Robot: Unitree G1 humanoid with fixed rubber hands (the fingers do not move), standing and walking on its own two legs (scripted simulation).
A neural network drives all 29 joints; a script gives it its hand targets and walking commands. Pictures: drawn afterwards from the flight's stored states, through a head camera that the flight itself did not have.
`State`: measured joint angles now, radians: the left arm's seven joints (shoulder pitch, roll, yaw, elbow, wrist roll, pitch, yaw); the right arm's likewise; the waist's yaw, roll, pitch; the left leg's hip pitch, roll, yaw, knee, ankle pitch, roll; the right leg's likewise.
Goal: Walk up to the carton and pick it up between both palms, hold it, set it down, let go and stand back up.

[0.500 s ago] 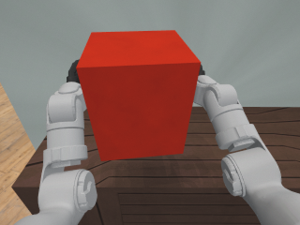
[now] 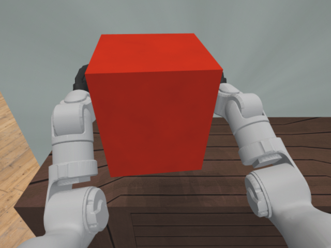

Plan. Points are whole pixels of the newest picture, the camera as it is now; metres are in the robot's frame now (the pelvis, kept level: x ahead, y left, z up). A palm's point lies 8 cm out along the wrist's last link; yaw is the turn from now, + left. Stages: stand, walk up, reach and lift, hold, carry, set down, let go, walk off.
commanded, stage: hold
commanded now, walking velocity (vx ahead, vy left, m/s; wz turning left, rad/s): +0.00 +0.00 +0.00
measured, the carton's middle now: (152, 104) +0.36 +0.00 +0.25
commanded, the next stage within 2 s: set down in 1.84 s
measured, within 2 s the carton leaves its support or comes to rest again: neither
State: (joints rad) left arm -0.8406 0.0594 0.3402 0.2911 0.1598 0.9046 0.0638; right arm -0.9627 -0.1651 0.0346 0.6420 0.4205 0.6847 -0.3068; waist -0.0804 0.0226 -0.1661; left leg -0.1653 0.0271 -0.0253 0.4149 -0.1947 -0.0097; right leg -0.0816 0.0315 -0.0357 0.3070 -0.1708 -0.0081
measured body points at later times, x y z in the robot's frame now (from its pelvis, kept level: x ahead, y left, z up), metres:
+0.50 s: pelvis -0.01 +0.00 +0.00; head -0.10 +0.00 +0.44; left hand +0.38 +0.15 +0.28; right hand +0.37 -0.15 +0.28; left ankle +0.02 +0.12 -0.75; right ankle +0.00 -0.11 -0.75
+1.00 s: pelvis +0.00 +0.00 +0.00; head -0.08 +0.01 +0.44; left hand +0.38 +0.16 +0.27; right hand +0.38 -0.15 +0.27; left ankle +0.02 +0.12 -0.75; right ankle +0.00 -0.11 -0.75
